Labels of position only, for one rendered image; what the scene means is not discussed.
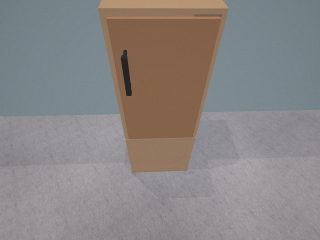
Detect cupboard door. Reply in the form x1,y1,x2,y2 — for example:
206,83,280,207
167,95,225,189
106,16,221,139

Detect handle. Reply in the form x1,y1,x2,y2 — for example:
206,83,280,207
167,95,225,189
121,50,132,96

